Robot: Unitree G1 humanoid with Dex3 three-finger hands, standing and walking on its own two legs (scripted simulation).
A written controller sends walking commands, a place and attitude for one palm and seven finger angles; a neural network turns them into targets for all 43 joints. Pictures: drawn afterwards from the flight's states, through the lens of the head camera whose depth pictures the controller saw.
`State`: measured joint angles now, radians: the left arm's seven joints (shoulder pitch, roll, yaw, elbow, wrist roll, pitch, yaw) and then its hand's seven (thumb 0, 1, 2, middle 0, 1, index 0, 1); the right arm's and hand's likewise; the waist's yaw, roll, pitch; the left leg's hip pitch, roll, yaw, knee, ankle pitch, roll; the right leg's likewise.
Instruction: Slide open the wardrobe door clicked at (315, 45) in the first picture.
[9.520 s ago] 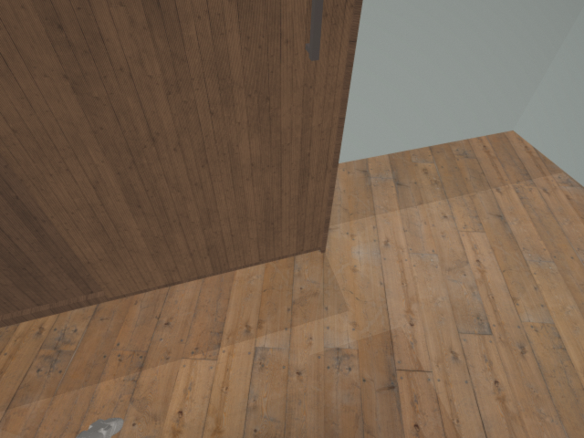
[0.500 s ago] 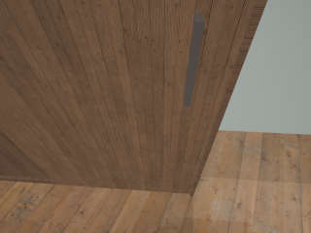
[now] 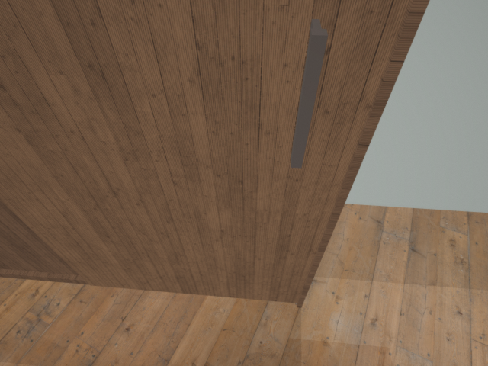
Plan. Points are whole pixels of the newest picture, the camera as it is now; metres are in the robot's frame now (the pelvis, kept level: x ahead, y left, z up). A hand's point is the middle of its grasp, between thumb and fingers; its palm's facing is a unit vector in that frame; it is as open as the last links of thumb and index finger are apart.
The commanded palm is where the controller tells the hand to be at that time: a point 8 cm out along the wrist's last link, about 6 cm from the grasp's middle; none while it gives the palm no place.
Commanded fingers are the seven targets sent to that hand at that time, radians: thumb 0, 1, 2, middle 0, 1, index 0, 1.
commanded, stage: look again from close up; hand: right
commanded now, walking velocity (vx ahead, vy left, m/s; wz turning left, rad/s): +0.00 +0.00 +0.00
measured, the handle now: (304, 103) +0.44 -0.06 +0.22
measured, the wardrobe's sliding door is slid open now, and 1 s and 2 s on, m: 0.00 0.00 0.00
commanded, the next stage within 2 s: raise the hand with hooked fingers in 0.14 s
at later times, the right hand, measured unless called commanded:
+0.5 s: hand (377, 313) +0.20 -0.17 +0.03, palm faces +0.13 +0.99 -0.05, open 7.8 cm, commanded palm +0.12 -0.24 -0.02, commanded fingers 0.00 -0.57 -0.76 0.22 0.51 0.22 0.51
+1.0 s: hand (414, 305) +0.20 -0.21 +0.07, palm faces +0.09 +0.99 -0.08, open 10.6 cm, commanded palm +0.16 -0.26 +0.08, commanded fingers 0.00 0.01 -0.51 0.27 0.88 0.27 0.88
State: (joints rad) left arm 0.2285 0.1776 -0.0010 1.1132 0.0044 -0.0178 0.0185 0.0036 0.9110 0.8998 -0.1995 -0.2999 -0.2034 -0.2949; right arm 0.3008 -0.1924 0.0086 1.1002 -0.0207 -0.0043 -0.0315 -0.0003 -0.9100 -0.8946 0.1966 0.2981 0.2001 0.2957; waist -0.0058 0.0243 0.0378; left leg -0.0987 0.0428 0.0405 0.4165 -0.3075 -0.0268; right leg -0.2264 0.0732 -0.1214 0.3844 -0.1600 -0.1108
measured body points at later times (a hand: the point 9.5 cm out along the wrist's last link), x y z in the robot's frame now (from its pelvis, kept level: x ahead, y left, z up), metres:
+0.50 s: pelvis -0.03 +0.03 -0.04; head -0.03 +0.04 +0.41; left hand +0.14 +0.28 -0.12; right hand +0.19 -0.23 +0.04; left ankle -0.01 +0.12 -0.74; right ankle +0.04 -0.05 -0.74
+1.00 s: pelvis +0.01 +0.05 -0.03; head +0.02 +0.06 +0.42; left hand +0.20 +0.27 -0.10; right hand +0.19 -0.26 +0.07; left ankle -0.01 +0.12 -0.74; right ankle +0.03 -0.05 -0.74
